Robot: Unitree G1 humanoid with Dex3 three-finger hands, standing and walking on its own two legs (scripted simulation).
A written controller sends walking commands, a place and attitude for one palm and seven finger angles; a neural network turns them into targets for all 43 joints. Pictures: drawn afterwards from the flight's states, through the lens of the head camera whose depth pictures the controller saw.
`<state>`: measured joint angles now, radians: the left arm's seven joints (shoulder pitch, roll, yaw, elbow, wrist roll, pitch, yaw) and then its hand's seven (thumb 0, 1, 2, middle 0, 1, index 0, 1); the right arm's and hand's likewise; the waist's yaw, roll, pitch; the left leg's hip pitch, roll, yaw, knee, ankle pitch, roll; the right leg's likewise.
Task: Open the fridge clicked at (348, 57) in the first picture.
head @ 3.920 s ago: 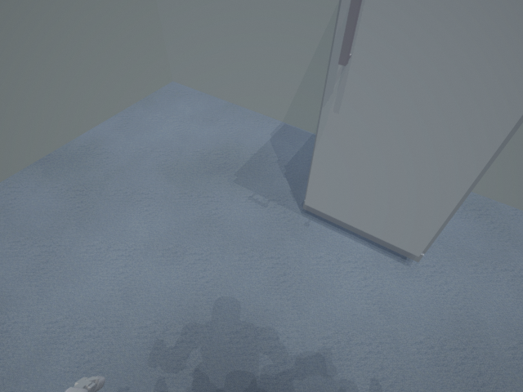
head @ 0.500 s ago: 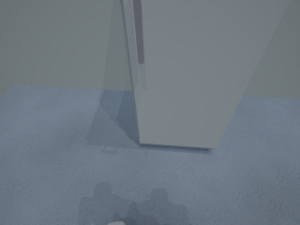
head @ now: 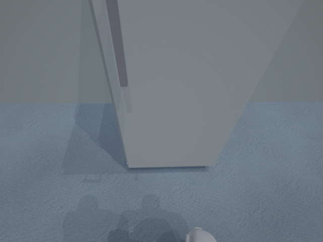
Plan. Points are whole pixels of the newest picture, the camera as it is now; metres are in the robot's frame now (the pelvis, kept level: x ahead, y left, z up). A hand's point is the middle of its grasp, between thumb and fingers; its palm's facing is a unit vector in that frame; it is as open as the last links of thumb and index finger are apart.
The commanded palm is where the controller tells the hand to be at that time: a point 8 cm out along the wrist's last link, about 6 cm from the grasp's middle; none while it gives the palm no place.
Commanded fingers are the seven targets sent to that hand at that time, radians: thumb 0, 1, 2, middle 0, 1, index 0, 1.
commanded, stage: take the last steps up to it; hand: left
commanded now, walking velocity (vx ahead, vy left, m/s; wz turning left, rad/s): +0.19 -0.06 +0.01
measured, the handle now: (117, 33) +0.59 +0.14 +0.21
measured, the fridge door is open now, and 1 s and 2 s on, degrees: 0 0 0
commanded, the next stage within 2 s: come to a stop and stand still in 0.10 s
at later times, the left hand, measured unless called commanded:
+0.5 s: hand (111, 236) +0.17 +0.15 -0.19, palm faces +0.10 -0.98 -0.19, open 7.3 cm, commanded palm none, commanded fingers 0.00 0.90 0.90 -0.20 -0.30 -0.20 -0.30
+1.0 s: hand out of the picture +0.10 +0.12 -0.17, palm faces +0.04 -0.97 -0.25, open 7.4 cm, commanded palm none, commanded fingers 0.00 0.90 0.90 -0.20 -0.30 -0.20 -0.30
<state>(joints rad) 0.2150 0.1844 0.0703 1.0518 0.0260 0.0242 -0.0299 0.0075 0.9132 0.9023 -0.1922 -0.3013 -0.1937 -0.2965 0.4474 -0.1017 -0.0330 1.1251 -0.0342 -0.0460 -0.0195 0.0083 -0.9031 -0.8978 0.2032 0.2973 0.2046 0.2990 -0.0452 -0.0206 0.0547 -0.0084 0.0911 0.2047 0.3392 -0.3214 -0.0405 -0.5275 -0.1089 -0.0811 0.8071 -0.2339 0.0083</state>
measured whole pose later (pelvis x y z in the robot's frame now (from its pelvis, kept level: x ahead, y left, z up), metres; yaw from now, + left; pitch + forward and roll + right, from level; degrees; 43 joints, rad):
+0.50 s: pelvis +0.14 -0.03 -0.01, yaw +2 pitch -1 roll -2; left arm 0.21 0.15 0.05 1.05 0.02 0.01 0.04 0.00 0.93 0.90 -0.20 -0.30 -0.20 -0.30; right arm 0.13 -0.18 -0.06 1.01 -0.01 0.03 -0.02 0.01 -0.93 -0.90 0.20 0.30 0.20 0.30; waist 0.02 0.01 0.08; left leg -0.35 0.04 0.10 0.62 -0.24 0.00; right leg -0.23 -0.04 -0.18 0.59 -0.34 -0.02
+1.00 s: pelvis +0.08 -0.06 +0.00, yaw +0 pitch -1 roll +1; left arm 0.28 0.15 0.04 1.05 0.03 0.03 0.03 0.00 0.91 0.90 -0.19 -0.30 -0.20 -0.30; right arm 0.24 -0.18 -0.07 1.06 -0.02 0.07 0.00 0.00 -0.91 -0.90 0.20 0.30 0.20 0.30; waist -0.01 0.03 0.00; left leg -0.39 0.03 0.09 0.59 -0.31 -0.01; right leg -0.14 -0.05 -0.05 0.48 -0.32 0.00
